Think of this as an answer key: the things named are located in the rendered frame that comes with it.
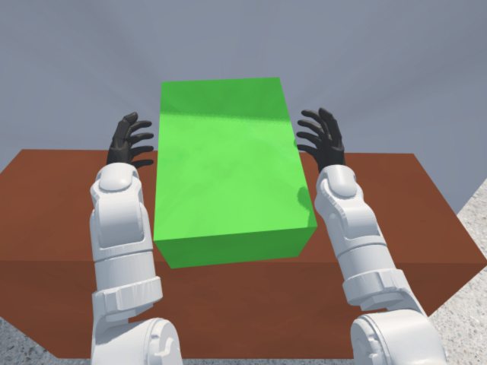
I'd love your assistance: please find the right robot hand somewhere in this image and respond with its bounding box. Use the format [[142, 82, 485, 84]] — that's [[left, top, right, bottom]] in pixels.
[[296, 107, 345, 173]]

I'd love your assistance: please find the left robot upper arm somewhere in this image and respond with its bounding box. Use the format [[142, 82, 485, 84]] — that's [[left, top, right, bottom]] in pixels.
[[91, 318, 183, 365]]

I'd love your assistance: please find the robot right forearm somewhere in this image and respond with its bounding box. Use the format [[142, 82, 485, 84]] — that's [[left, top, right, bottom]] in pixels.
[[314, 165, 447, 362]]

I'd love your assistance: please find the left robot hand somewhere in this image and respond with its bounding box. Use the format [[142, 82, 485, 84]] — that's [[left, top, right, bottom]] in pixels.
[[106, 112, 154, 169]]

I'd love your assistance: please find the robot left forearm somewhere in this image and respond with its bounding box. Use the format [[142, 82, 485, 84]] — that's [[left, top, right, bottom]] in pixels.
[[90, 163, 163, 364]]

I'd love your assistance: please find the pedestal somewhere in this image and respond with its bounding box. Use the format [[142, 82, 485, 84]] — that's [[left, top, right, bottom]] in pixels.
[[0, 149, 487, 359]]

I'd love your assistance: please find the right robot upper arm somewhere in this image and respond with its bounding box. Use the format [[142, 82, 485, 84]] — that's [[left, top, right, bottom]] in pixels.
[[351, 308, 447, 365]]

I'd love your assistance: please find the carton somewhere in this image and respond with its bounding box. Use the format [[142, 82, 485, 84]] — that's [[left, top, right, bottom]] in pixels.
[[154, 77, 317, 268]]

